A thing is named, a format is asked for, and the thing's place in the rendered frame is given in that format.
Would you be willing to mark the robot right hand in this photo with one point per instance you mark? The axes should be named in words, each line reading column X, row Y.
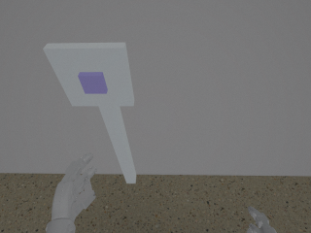
column 261, row 221

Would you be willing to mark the panel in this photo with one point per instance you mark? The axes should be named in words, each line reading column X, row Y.
column 70, row 59

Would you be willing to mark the button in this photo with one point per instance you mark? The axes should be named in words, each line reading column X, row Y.
column 93, row 82

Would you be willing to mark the robot left hand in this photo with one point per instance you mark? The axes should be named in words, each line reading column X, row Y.
column 74, row 193

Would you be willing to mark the robot left forearm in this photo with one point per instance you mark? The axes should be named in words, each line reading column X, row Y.
column 61, row 225

